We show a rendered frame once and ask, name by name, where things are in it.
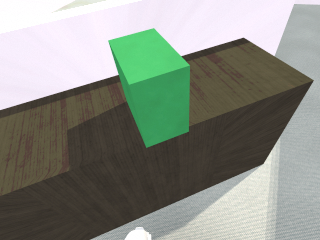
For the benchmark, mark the pedestal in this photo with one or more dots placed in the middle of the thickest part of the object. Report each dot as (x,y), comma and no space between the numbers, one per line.
(74,166)

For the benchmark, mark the robot left thigh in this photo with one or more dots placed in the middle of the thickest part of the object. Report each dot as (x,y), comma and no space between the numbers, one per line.
(138,234)

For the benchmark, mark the carton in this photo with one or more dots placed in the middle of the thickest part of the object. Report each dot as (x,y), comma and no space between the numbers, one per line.
(156,83)

